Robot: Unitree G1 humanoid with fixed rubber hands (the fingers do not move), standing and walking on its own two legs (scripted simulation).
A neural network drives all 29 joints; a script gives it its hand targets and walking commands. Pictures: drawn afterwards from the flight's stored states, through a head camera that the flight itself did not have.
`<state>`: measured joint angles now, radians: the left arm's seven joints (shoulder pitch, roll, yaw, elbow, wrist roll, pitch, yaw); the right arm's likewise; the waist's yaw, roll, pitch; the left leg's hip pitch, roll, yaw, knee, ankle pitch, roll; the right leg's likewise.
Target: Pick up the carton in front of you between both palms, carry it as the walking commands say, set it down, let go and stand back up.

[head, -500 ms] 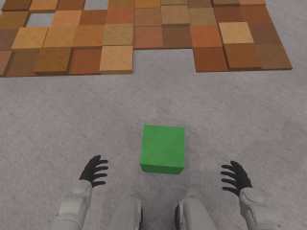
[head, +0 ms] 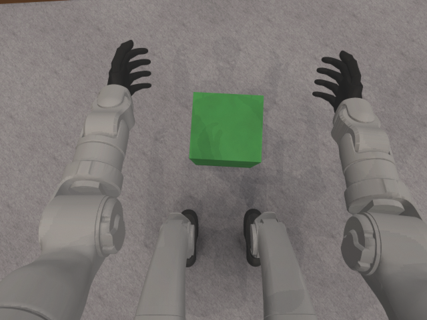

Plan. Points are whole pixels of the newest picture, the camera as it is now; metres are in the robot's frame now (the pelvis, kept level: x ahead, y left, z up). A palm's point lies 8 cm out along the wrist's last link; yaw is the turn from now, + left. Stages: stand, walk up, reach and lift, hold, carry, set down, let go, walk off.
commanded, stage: reach and lift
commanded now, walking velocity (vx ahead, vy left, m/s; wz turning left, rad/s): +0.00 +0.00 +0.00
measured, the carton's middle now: (225, 134) +0.49 -0.02 -0.52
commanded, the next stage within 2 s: none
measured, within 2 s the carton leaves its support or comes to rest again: leaves its support in 1.78 s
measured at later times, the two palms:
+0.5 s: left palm (150, 109) +0.51 +0.17 -0.26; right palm (309, 117) +0.48 -0.21 -0.26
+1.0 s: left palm (167, 126) +0.51 +0.17 -0.45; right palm (284, 132) +0.48 -0.20 -0.45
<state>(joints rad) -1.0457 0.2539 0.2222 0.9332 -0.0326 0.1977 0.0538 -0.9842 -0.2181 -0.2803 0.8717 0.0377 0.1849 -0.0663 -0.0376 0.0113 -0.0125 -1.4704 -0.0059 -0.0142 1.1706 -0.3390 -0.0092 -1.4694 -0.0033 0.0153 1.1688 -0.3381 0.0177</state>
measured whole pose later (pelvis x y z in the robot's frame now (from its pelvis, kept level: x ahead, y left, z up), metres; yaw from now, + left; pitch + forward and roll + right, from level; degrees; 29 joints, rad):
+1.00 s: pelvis -0.03 +0.00 -0.27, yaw -1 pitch +39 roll -1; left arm -1.42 0.37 0.06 1.15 -0.23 0.03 0.11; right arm -1.38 -0.34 -0.12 1.13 0.23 0.02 -0.12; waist -0.03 0.00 0.32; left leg -2.29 -0.05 -0.04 2.14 -0.53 -0.04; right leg -2.29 0.03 0.03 2.13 -0.53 0.05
